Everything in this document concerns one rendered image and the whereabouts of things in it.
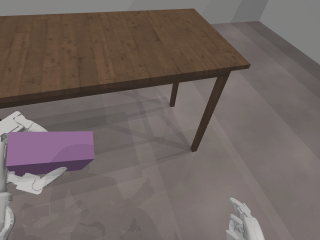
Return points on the left robot forearm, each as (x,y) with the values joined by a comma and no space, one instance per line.
(7,215)

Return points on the robot right hand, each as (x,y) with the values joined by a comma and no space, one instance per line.
(248,228)

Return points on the sponge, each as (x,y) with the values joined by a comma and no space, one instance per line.
(41,152)

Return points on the table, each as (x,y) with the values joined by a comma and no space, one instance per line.
(52,57)

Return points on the robot left hand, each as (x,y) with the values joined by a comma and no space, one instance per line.
(29,183)

